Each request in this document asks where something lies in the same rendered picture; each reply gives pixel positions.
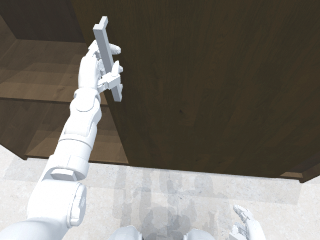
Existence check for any robot left hand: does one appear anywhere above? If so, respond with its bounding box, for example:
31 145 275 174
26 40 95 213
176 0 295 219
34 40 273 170
78 40 123 94

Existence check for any robot left forearm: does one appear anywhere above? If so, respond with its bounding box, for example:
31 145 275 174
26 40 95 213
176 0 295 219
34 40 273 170
26 87 102 219

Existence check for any left robot upper arm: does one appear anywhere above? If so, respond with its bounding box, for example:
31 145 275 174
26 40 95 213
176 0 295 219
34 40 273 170
0 179 87 240

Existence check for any left robot thigh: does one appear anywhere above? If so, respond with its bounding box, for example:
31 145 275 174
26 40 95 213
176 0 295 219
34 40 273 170
108 226 143 240

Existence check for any right robot thigh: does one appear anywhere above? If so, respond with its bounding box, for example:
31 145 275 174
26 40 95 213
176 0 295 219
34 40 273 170
183 229 215 240

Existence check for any handle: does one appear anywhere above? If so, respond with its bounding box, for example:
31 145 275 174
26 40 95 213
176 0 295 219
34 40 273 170
93 16 123 102

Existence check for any robot thigh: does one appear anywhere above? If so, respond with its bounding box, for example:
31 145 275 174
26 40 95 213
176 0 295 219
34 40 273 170
183 229 215 240
108 226 143 240

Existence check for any robot right hand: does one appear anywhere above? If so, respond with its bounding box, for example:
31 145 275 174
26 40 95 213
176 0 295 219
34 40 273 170
229 204 267 240

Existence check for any wardrobe door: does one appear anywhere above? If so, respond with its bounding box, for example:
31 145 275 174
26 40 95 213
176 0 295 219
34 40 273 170
287 151 320 173
71 0 320 179

